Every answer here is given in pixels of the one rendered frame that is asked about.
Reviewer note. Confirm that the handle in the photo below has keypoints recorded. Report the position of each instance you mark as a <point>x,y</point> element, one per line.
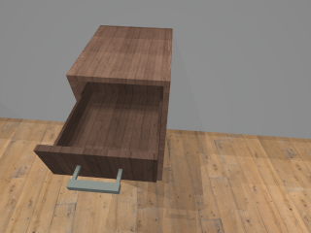
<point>94,186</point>

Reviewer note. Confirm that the drawer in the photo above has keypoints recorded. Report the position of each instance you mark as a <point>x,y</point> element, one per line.
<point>112,126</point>

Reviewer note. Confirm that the cabinet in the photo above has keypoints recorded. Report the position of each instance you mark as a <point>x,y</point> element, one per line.
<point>128,55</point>

